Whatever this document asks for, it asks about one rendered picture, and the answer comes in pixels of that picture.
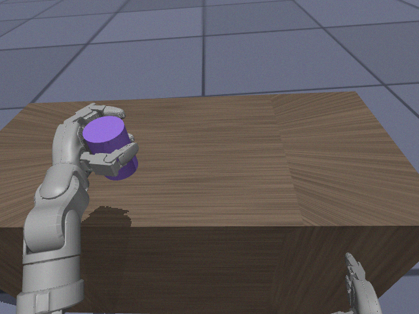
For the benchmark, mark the left robot hand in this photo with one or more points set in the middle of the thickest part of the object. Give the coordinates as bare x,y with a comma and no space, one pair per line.
70,147

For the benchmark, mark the left robot arm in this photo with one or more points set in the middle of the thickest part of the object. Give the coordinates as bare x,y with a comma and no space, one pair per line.
52,235

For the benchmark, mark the can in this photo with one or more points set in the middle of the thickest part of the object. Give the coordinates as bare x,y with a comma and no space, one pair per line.
106,134

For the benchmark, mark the right robot hand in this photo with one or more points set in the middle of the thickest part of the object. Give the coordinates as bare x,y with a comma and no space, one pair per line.
360,293

